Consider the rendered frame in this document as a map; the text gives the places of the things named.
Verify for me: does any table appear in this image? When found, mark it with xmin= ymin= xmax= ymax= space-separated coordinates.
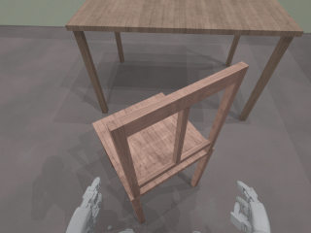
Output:
xmin=65 ymin=0 xmax=304 ymax=121

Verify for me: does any left robot hand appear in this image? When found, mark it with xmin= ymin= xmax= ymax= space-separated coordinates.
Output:
xmin=65 ymin=177 xmax=102 ymax=233

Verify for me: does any right robot hand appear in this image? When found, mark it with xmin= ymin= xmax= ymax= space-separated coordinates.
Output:
xmin=230 ymin=181 xmax=271 ymax=233

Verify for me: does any chair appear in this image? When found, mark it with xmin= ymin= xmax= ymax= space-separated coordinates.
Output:
xmin=92 ymin=61 xmax=249 ymax=224

